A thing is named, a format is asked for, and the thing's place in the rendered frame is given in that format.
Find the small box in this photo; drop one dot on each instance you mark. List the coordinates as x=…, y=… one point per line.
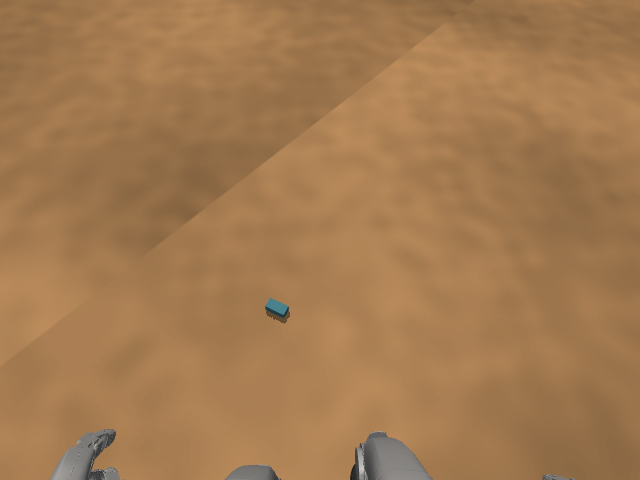
x=277, y=308

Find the left robot hand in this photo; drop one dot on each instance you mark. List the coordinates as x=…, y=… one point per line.
x=77, y=462

